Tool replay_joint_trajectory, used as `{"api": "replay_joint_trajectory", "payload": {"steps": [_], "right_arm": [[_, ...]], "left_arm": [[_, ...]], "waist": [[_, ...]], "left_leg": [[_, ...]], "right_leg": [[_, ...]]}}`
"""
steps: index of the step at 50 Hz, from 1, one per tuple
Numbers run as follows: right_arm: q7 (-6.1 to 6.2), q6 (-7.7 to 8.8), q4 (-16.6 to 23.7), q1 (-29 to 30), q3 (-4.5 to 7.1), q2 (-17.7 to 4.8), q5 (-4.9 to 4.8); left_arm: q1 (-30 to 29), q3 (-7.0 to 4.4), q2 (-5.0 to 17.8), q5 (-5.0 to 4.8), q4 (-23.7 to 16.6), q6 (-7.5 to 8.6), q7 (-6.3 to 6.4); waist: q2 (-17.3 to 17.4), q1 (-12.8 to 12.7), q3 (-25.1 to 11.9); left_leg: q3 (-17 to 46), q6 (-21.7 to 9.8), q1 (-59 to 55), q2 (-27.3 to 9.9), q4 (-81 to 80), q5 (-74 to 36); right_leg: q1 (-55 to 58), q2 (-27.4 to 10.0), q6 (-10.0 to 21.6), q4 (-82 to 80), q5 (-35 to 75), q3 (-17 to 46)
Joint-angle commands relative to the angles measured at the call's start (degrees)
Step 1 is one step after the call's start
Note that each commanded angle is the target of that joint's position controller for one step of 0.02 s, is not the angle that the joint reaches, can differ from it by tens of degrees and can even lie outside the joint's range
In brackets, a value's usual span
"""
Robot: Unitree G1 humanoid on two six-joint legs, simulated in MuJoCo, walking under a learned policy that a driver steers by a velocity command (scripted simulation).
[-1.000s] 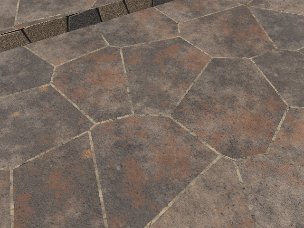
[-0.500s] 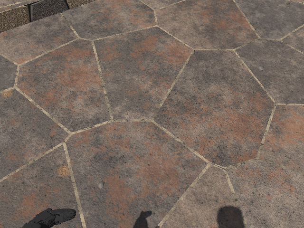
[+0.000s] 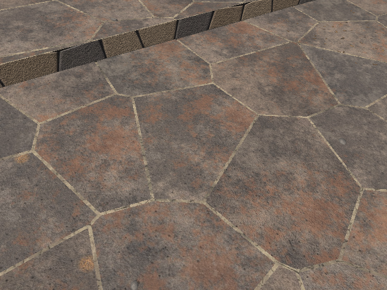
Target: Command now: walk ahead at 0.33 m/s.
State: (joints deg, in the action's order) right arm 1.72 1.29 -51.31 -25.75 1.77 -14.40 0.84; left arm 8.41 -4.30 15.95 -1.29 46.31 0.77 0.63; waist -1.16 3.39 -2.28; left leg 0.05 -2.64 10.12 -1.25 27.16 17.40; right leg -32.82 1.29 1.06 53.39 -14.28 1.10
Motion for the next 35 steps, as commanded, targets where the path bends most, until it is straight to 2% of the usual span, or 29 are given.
{"api": "replay_joint_trajectory", "payload": {"steps": [1,2,4,7,10,12,15,16,17,18,19,20,21,22,23,24,25,26,27,29,31,33,35], "right_arm": [[0.0,3.37,3.58,3.19,1.48,-7.34,-1.08],[-0.07,3.54,2.5,0.36,1.21,-6.09,-1.08],[-0.03,3.47,1.14,-3.41,1.18,-5.7,-0.76],[0.25,3.1,0.71,-4.45,1.68,-7.4,-0.63],[0.39,2.81,-0.03,-5.24,2.28,-9.09,-0.94],[0.2,2.58,-0.8,-5.89,2.58,-9.39,-1.33],[-0.14,2.16,-1.75,-5.65,3.17,-9.79,-2.14],[-0.23,1.99,-1.76,-4.78,3.45,-10.23,-2.3],[-0.28,1.83,-1.41,-2.97,3.71,-10.81,-2.41],[-0.29,1.73,-0.96,-1.2,3.63,-10.52,-2.39],[-0.33,1.81,-0.12,-0.26,3.15,-9.21,-1.85],[-0.59,2.61,2.31,-2.53,1.49,-4.02,-0.61],[-0.57,4.24,2.32,-3.14,0.85,-1.86,-1.72],[-0.89,5.41,3.2,0.98,2.46,-7.61,-3.5],[-1.08,5.9,4.04,4.72,2.74,-8.78,-3.95],[-0.9,5.87,4.04,6.36,2.83,-8.13,-3.14],[-0.73,5.41,3.96,6.68,3.19,-7.56,-2.3],[-0.91,4.82,3.74,5.69,3.03,-6.08,-2.06],[-1.05,4.31,3.65,5.18,2.87,-4.85,-1.96],[-1.04,3.51,4.75,7.12,2.87,-4.47,-1.57],[-1.09,3.48,6.83,12.17,2.66,-4.39,-1.07],[-1.68,3.94,8.37,17.34,1.97,-3.22,-1.15],[-2.4,4.29,9.79,22.67,1.36,-2.47,-1.45]], "left_arm": [[-4.47,-1.88,4.85,1.17,-2.94,1.59,-0.16],[-4.89,-1.65,3.7,0.86,-2.77,1.7,-0.35],[-6.36,-1.3,2.49,0.51,-2.8,2.01,-0.61],[-10.18,-0.63,1.58,0.21,-3.8,2.69,-1.17],[-14.05,0.03,1.42,-0.26,-4.97,3.46,-2.05],[-15.36,0.38,1.6,-0.52,-5.45,3.91,-2.58],[-15.42,0.63,2.6,-0.69,-6.02,4.48,-3.19],[-13.87,0.4,3.54,-0.7,-5.77,4.64,-3.29],[-10.36,-0.12,4.77,-0.61,-4.89,4.77,-3.23],[-3.14,-1.2,6.6,-0.58,-2.51,4.77,-2.88],[7.6,-2.74,9.87,-0.66,0.73,4.74,-2.26],[17.29,-4.1,15.85,0.58,2.48,4.23,-1.6],[17.96,-3.15,13.82,0.5,3.2,4.12,-2.01],[12.97,-1.7,9.76,0.5,2.7,4.3,-2.08],[8.69,-0.94,7.16,0.46,1.92,4.31,-2.02],[5.04,-0.37,5.6,0.73,1.33,4.4,-2.22],[2.9,0.08,4.04,1.22,1.05,4.64,-2.34],[2.23,0.17,3.67,1.57,1.3,4.72,-2.37],[2.55,0.11,3.75,1.47,1.75,4.9,-2.31],[3.89,-0.02,4.89,1.24,2.93,5.37,-1.98],[5.43,-0.14,5.99,1.13,3.78,5.34,-1.41],[6.66,-0.04,6.47,0.99,4.2,5.09,-0.95],[9.59,-0.15,7.6,0.6,5.13,5.01,-0.64]], "waist": [[8.44,-2.48,7.91],[8.38,-1.72,7.23],[8.63,-0.26,6.59],[9.64,1.46,7.35],[9.89,3.25,9.04],[9.86,3.85,10.15],[10.56,2.81,10.97],[11.01,1.42,10.3],[11.25,-1.2,8.37],[10.03,-5.23,3.97],[7.12,-9.79,-3.89],[-6.68,-11.26,-14.55],[-15.49,-10.36,-18.39],[-10.73,-9.89,-9.47],[-7.88,-8.17,-3.77],[-3.64,-6.37,-0.1],[-3.63,-4.65,1.82],[-4.58,-3.36,2.34],[-4.35,-2.66,2.73],[-2.93,-1.9,4.49],[-1.79,-2.75,6.05],[-1.66,-4.15,6.99],[-1.18,-6.11,7.5]], "left_leg": [[18.55,-5.46,-4.62,-13.16,-22.55,13.69],[16.26,-5.38,-7.28,-12.54,-22.31,9.85],[13.24,-5.56,-11.06,-12.05,-22.2,4.54],[10.43,-5.87,-11.32,-11.91,-22.73,0.62],[8.75,-6.75,-10.45,-12.6,-22.49,-2.06],[8.18,-7.4,-10.52,-13.27,-21.52,-3.92],[8.34,-7.32,-11.47,-15.03,-19.26,-7.53],[8.47,-7.03,-11.61,-15.71,-18.02,-11.08],[7.51,-6.35,-11.0,-15.5,-14.67,-19.5],[4.72,-4.98,-9.05,-13.31,-6.77,-30.72],[1.51,-2.92,-2.26,-9.95,6.56,-32.89],[-2.15,1.1,18.0,-3.26,29.56,-14.09],[4.1,2.09,29.6,3.18,42.61,14.9],[7.36,1.01,35.08,-0.84,48.22,12.1],[5.42,-0.13,35.48,-3.82,47.6,6.78],[4.34,-0.01,33.31,-5.97,44.61,1.77],[4.36,0.15,30.39,-7.55,41.39,-1.54],[4.27,0.43,27.45,-8.21,40.01,-3.45],[3.79,0.85,26.47,-8.34,38.94,-4.23],[2.95,2.13,28.15,-8.49,35.33,-6.68],[2.39,3.18,30.47,-8.19,27.54,-12.05],[0.93,2.93,27.84,-6.66,16.9,-19.42],[-0.84,2.52,25.34,-4.8,9.81,-24.11]], "right_leg": [[-14.16,-3.12,-0.39,4.88,7.62,1.66],[-14.74,-3.4,-0.66,3.95,9.17,0.98],[-15.53,-3.92,-1.42,0.71,11.39,0.03],[-12.5,-4.15,-2.74,-8.33,13.53,-1.26],[-8.42,-3.76,-3.26,-16.48,13.77,-2.7],[-6.33,-3.54,-2.68,-19.89,11.88,-3.42],[-2.12,-3.43,-0.15,-24.1,8.0,-3.17],[0.95,-3.03,0.91,-25.07,6.94,-3.35],[6.71,-1.92,2.16,-26.2,6.83,-4.16],[17.03,-0.42,3.67,-27.61,7.81,-5.06],[33.22,-2.79,5.8,-26.51,7.82,-2.12],[55.87,-17.98,12.41,-26.43,1.55,18.93],[58.45,-24.58,17.15,-37.24,-9.87,40.05],[51.12,-22.74,14.96,-39.17,-12.44,34.54],[43.79,-20.39,12.97,-39.73,-8.92,26.42],[36.52,-17.82,12.04,-41.51,-3.21,20.75],[31.53,-15.4,11.23,-42.92,1.81,16.09],[28.26,-14.04,11.11,-44.26,5.23,13.2],[26.57,-13.48,11.57,-45.14,9.02,11.34],[24.53,-13.22,12.4,-46.32,16.28,8.05],[24.4,-12.66,12.43,-46.87,20.38,5.68],[23.18,-10.6,11.01,-47.41,20.56,2.52],[24.06,-10.57,10.41,-48.21,18.9,1.65]]}}
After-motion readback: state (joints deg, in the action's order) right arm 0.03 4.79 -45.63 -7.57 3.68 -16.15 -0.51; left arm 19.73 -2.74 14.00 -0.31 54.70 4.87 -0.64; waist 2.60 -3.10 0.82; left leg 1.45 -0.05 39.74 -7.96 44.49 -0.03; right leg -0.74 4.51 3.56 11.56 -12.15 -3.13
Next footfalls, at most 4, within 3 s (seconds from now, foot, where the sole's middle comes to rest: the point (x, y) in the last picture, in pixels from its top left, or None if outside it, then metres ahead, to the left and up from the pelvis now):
0.38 right None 0.27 -0.18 -0.78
0.88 left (165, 277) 0.62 0.04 -0.78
1.44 right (226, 212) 0.89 -0.21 -0.78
1.94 left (172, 170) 1.12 0.00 -0.78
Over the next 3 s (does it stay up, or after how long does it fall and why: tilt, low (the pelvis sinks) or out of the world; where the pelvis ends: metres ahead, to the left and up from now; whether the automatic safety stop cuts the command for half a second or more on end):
stays up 1.10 -0.04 0.00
